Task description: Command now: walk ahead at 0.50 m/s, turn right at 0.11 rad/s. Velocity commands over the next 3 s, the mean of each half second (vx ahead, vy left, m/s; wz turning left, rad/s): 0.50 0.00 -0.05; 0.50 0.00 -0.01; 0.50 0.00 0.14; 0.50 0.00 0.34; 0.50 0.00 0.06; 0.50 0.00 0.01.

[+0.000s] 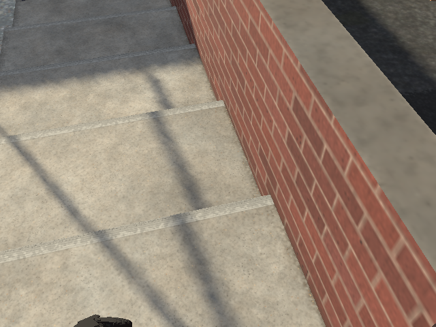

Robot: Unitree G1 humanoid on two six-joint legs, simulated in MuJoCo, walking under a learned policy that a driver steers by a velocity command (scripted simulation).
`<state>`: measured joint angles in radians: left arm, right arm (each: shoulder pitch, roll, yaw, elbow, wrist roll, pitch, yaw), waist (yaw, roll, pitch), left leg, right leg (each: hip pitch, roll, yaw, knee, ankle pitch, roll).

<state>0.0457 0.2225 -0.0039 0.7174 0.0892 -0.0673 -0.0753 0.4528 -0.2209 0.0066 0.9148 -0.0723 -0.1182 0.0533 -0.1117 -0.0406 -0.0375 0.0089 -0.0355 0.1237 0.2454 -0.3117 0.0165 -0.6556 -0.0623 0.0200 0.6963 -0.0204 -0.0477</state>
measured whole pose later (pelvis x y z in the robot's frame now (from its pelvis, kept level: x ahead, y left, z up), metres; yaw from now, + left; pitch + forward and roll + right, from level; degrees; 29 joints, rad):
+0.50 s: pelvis +0.29 +0.01 -0.07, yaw -1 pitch +2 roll -4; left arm 0.54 0.17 -0.04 0.94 0.07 -0.13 -0.04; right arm 0.06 -0.24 0.03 0.74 -0.08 -0.04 0.05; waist 0.13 0.05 -0.04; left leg -0.53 0.09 -0.02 0.47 0.32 0.00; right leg -0.20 0.04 -0.05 0.90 -0.74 -0.01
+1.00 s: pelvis +0.59 +0.02 -0.13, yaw +0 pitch +2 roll +2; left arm 0.00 0.24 -0.03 0.74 0.06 -0.08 -0.06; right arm 0.40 -0.22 -0.03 0.96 -0.06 -0.10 0.06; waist -0.09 -0.03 -0.04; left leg 0.01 -0.02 0.07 0.40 -0.44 0.01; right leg -0.53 -0.03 -0.03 0.54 0.00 -0.09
